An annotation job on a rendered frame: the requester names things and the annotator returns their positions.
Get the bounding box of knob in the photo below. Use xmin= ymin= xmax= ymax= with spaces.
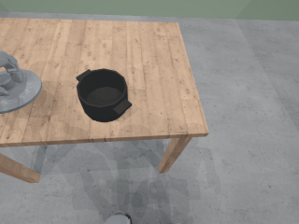
xmin=0 ymin=74 xmax=15 ymax=91

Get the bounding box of left robot thigh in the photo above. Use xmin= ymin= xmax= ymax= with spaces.
xmin=104 ymin=215 xmax=131 ymax=224

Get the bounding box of lid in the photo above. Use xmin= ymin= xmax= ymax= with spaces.
xmin=0 ymin=69 xmax=42 ymax=114

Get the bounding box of pot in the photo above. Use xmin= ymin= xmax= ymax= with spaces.
xmin=76 ymin=68 xmax=132 ymax=122

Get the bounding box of robot left shin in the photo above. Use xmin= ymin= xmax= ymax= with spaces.
xmin=114 ymin=211 xmax=126 ymax=217

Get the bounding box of left robot hand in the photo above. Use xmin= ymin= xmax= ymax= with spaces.
xmin=0 ymin=50 xmax=22 ymax=96

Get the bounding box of table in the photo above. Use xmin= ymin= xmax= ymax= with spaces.
xmin=0 ymin=18 xmax=209 ymax=184

